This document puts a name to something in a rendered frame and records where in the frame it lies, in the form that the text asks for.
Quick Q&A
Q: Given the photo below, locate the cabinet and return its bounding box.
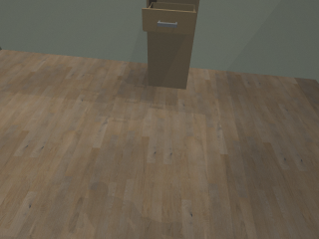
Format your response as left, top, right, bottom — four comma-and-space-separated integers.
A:
147, 0, 200, 90

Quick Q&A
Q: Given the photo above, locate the drawer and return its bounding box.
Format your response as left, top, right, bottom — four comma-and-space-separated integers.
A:
142, 2, 196, 36

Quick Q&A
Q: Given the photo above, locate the handle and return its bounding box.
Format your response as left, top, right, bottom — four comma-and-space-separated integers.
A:
157, 20, 177, 28

